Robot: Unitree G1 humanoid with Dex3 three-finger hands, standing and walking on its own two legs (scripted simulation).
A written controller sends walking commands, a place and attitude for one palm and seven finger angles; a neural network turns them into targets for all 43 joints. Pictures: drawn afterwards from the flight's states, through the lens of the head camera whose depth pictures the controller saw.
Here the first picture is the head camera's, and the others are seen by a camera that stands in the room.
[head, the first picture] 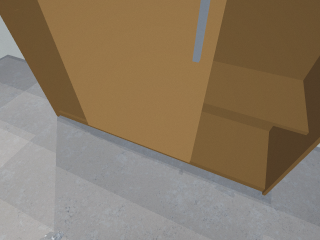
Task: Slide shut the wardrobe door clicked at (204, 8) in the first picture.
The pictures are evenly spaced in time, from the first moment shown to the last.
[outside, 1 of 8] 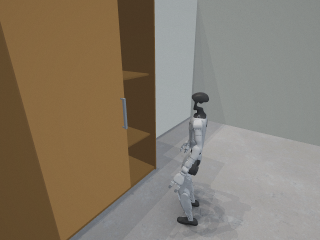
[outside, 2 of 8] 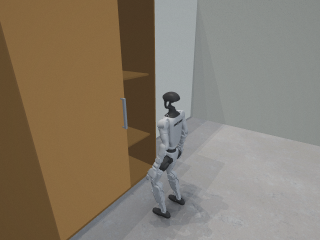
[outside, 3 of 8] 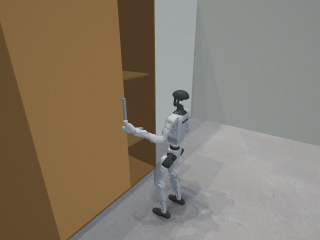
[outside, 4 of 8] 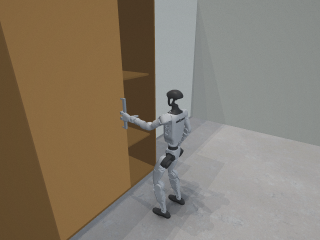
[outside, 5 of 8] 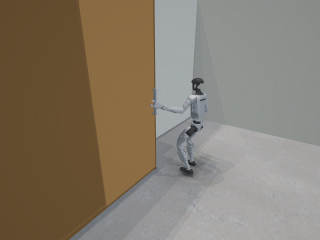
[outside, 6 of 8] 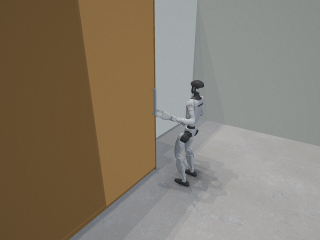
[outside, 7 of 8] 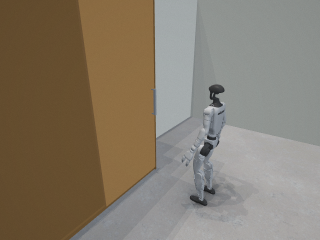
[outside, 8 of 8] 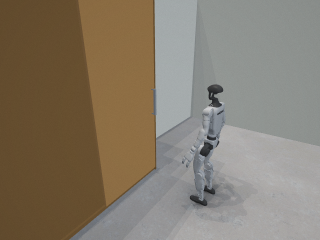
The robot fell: no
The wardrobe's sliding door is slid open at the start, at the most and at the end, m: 0.50 0.50 0.00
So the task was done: yes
